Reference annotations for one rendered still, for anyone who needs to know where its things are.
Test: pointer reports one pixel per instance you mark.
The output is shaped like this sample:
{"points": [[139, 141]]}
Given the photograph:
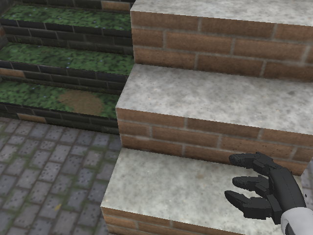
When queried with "right robot hand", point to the right robot hand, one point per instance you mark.
{"points": [[279, 192]]}

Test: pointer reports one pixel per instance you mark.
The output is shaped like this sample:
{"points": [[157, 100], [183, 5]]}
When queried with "robot right forearm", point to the robot right forearm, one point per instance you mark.
{"points": [[297, 221]]}

